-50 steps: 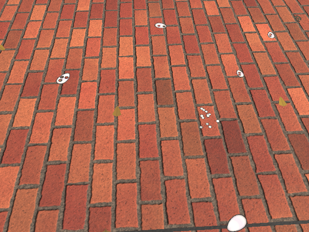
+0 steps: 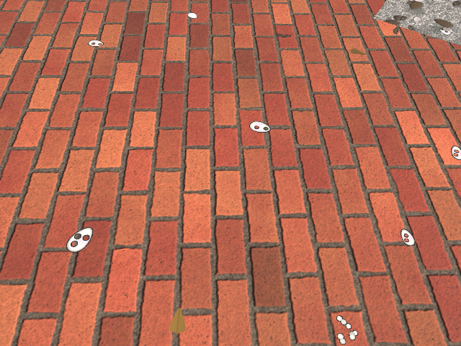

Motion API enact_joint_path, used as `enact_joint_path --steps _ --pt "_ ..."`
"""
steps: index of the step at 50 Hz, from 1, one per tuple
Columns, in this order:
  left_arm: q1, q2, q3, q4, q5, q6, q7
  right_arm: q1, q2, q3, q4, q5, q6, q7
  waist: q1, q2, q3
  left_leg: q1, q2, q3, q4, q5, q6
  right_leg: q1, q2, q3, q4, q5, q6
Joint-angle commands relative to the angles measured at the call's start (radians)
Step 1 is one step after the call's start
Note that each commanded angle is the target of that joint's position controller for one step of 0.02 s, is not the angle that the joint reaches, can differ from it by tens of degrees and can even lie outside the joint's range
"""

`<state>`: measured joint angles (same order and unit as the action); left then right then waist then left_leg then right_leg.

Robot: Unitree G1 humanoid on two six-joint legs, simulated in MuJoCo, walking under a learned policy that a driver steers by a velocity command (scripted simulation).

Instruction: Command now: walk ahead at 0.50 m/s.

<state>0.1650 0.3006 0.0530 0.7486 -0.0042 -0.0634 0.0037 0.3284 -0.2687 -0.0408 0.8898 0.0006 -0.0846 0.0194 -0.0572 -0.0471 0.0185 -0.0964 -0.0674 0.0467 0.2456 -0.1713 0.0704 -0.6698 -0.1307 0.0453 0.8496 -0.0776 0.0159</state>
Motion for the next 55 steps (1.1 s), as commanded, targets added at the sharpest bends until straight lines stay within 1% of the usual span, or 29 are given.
enact_joint_path --steps 1,4,7,9,10,11,12,13,14,15,16,17,19,21,24,28,33,36,37,38,39,40,41,42,43,44,48,51,55 --pt "-0.074 0.025 -0.001 -0.071 -0.003 -0.018 -0.010 -0.029 -0.174 -0.036 -0.053 0.009 -0.012 -0.014 0.004 0.098 0.024 -0.034 0.236 -0.115 -0.129 0.224 0.132 0.041 0.017 -0.027 -0.176 0.161 0.004" --pt "-0.166 0.024 -0.005 -0.100 -0.012 -0.026 -0.026 0.036 -0.186 -0.038 -0.021 0.016 0.002 -0.016 -0.032 0.095 0.051 0.042 0.267 -0.121 -0.110 0.199 0.131 0.035 0.040 -0.037 -0.276 0.183 -0.005" --pt "-0.211 0.039 -0.003 -0.126 -0.013 -0.033 -0.044 0.063 -0.193 -0.044 0.003 0.019 0.021 -0.022 -0.027 0.104 0.061 0.151 0.317 -0.138 -0.052 0.262 0.118 0.011 0.053 -0.028 -0.332 0.102 -0.038" --pt "-0.173 0.062 0.005 -0.121 -0.011 -0.035 -0.050 0.051 -0.205 -0.050 0.007 0.021 0.030 -0.026 0.007 0.120 0.034 0.195 0.331 -0.140 0.012 0.390 0.100 0.078 0.074 -0.041 -0.353 0.026 -0.066" --pt "-0.107 0.083 0.016 -0.104 -0.009 -0.035 -0.048 0.032 -0.215 -0.052 0.004 0.020 0.035 -0.028 0.050 0.131 -0.009 0.196 0.318 -0.124 0.091 0.547 0.087 0.183 0.103 -0.067 -0.366 0.002 -0.085" --pt "0.034 0.121 0.039 -0.060 -0.006 -0.035 -0.041 0.017 -0.202 -0.047 0.000 0.018 0.041 -0.030 0.123 0.116 -0.098 0.157 0.270 -0.086 0.256 0.655 0.063 0.384 0.130 -0.094 -0.389 0.028 -0.115" --pt "0.208 0.180 0.059 -0.020 0.003 -0.031 -0.031 0.020 -0.163 -0.029 -0.022 0.001 0.039 -0.032 0.188 0.055 -0.243 -0.022 0.219 -0.051 0.517 0.483 0.031 0.691 0.014 0.027 -0.334 0.073 -0.170" --pt "0.284 0.271 0.081 0.000 0.008 -0.024 -0.029 0.144 -0.043 0.008 -0.040 -0.003 0.017 -0.021 0.142 -0.194 -0.377 -0.448 0.035 -0.020 0.905 -0.052 -0.044 1.067 -0.227 0.494 -0.399 -0.125 -0.335" --pt "0.296 0.179 0.056 -0.002 -0.001 -0.022 -0.030 0.103 -0.105 -0.004 -0.024 0.009 -0.006 -0.014 0.173 -0.172 -0.401 -0.577 0.028 -0.164 1.025 -0.406 -0.035 1.081 -0.256 0.673 -0.520 -0.225 -0.337" --pt "0.217 0.140 0.040 -0.009 -0.003 -0.023 -0.028 0.011 -0.175 -0.025 -0.055 0.039 -0.020 -0.006 0.163 -0.112 -0.239 -0.655 0.086 -0.163 1.065 -0.350 -0.021 0.954 -0.225 0.532 -0.544 -0.244 -0.290" --pt "0.144 0.124 0.033 -0.020 -0.001 -0.023 -0.027 -0.048 -0.170 -0.023 -0.069 0.042 -0.026 -0.008 0.134 -0.043 -0.142 -0.642 0.139 -0.129 1.025 -0.257 -0.019 0.805 -0.186 0.409 -0.569 -0.169 -0.266" --pt "0.094 0.098 0.026 -0.022 0.004 -0.024 -0.030 -0.076 -0.158 -0.025 -0.073 0.026 -0.023 -0.011 0.107 -0.003 -0.073 -0.613 0.171 -0.116 0.961 -0.194 -0.026 0.680 -0.148 0.324 -0.604 -0.085 -0.256" --pt "0.049 0.072 0.019 -0.022 0.013 -0.034 -0.034 -0.035 -0.126 -0.026 -0.058 0.017 -0.001 -0.014 0.053 -0.039 -0.050 -0.502 0.207 -0.121 0.890 -0.121 -0.042 0.548 -0.100 0.227 -0.667 -0.001 -0.246" --pt "0.052 0.085 0.024 -0.005 0.006 -0.046 -0.034 -0.029 -0.095 -0.021 -0.055 0.011 0.019 -0.019 0.036 -0.035 -0.034 -0.493 0.214 -0.108 0.836 -0.084 -0.064 0.497 -0.090 0.163 -0.706 0.064 -0.261" --pt "0.089 0.113 0.032 0.025 0.005 -0.045 -0.020 -0.131 -0.087 -0.019 -0.091 0.000 0.021 -0.021 0.055 -0.011 0.006 -0.562 0.220 -0.103 0.668 0.061 -0.091 0.504 -0.079 0.099 -0.739 0.098 -0.261" --pt "0.140 0.136 0.036 0.060 -0.004 -0.035 -0.007 -0.265 -0.061 -0.007 -0.124 0.005 0.007 -0.007 0.103 -0.008 0.032 -0.510 0.179 -0.065 0.414 0.255 -0.093 0.517 -0.045 0.016 -0.746 0.080 -0.223" --pt "0.206 0.152 0.045 0.117 -0.017 -0.012 0.000 -0.368 -0.081 -0.008 -0.169 0.015 -0.003 0.015 0.124 -0.012 0.056 -0.527 0.156 -0.077 0.287 0.213 -0.057 0.668 -0.116 0.033 -0.685 0.089 -0.207" --pt "0.182 0.168 0.052 0.126 -0.019 0.004 0.007 -0.300 -0.117 -0.023 -0.159 0.014 -0.010 0.023 0.068 -0.032 0.013 -0.410 0.122 -0.047 0.252 0.106 -0.015 0.730 -0.133 0.034 -0.577 0.279 -0.177" --pt "0.164 0.161 0.049 0.125 -0.018 0.011 0.008 -0.191 -0.144 -0.041 -0.126 0.012 -0.011 0.019 0.008 -0.025 -0.051 -0.257 0.089 -0.014 0.229 0.102 0.008 0.713 -0.094 -0.001 -0.446 0.423 -0.155" --pt "0.175 0.124 0.033 0.118 -0.007 0.014 0.010 -0.026 -0.198 -0.066 -0.077 0.008 -0.009 0.010 -0.054 0.010 -0.170 -0.004 0.121 -0.046 0.253 0.118 0.044 0.610 -0.036 -0.044 -0.227 0.390 -0.123" --pt "0.268 0.033 0.002 0.087 0.009 0.001 0.005 0.096 -0.305 -0.090 -0.060 -0.010 -0.004 0.002 -0.039 0.216 -0.325 0.376 0.371 -0.428 0.248 0.056 0.176 0.261 0.092 -0.094 0.157 0.035 -0.057" --pt "0.284 0.013 -0.007 0.101 -0.001 -0.021 0.000 0.121 -0.263 -0.080 -0.047 0.008 0.001 0.007 -0.042 0.344 -0.396 0.487 0.462 -0.776 0.073 -0.131 0.268 0.031 0.197 0.007 0.366 -0.502 -0.032" --pt "0.207 0.115 0.018 0.088 -0.029 -0.039 -0.008 0.061 -0.199 -0.058 -0.058 0.015 -0.001 0.009 -0.050 0.242 -0.263 0.392 0.432 -0.690 0.043 -0.235 0.219 -0.077 0.129 0.074 0.453 -0.480 -0.051" --pt "0.131 0.126 0.020 0.066 -0.041 -0.049 -0.010 -0.009 -0.165 -0.048 -0.075 0.009 -0.002 0.006 -0.032 0.186 -0.159 0.263 0.396 -0.554 0.029 -0.212 0.181 -0.096 0.075 0.047 0.433 -0.390 -0.068" --pt "0.093 0.118 0.021 0.061 -0.031 -0.048 -0.005 -0.073 -0.140 -0.040 -0.084 0.001 -0.004 0.008 -0.003 0.126 -0.082 0.126 0.357 -0.455 -0.004 -0.129 0.163 -0.065 0.032 0.024 0.370 -0.305 -0.065" --pt "0.090 0.113 0.028 0.065 -0.017 -0.039 -0.001 -0.113 -0.108 -0.031 -0.090 -0.008 -0.009 0.009 0.027 0.131 -0.048 0.034 0.321 -0.384 -0.033 -0.048 0.147 -0.010 0.000 0.030 0.306 -0.245 -0.062" --pt "0.102 0.058 0.021 0.070 -0.004 -0.004 0.004 -0.108 -0.129 -0.037 -0.068 -0.005 -0.024 0.005 0.068 0.123 -0.020 -0.073 0.291 -0.253 -0.115 0.136 0.168 0.045 -0.022 0.018 0.191 -0.132 -0.026" --pt "0.009 0.048 0.019 0.041 0.003 -0.006 0.003 -0.066 -0.148 -0.041 -0.043 -0.002 -0.019 -0.010 0.047 0.098 0.005 -0.041 0.275 -0.185 -0.132 0.208 0.158 -0.014 -0.020 0.011 0.020 0.023 -0.002" --pt "-0.111 0.017 0.005 0.016 -0.008 -0.017 -0.014 -0.018 -0.163 -0.042 -0.015 0.004 -0.012 -0.022 0.002 0.105 0.032 -0.016 0.246 -0.088 -0.150 0.189 0.122 0.037 0.020 -0.038 -0.206 0.198 -0.007"
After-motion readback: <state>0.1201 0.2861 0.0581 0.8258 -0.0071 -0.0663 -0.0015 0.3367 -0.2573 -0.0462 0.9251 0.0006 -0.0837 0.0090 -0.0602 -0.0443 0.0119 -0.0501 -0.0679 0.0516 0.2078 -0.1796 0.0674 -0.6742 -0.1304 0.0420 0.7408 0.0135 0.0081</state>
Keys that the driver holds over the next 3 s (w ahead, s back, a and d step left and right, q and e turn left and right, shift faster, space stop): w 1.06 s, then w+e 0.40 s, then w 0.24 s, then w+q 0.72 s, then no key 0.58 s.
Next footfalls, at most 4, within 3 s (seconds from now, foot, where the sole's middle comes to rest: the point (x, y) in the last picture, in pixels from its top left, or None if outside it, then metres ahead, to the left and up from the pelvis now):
0.24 right None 0.32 -0.15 -0.79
0.76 left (189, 309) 0.60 0.09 -0.79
1.32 right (258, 222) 0.91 -0.14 -0.79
1.82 left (211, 153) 1.23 0.01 -0.79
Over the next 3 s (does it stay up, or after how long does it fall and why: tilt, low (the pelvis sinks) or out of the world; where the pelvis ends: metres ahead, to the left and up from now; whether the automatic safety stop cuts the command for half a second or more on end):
stays up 1.55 -0.07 -0.02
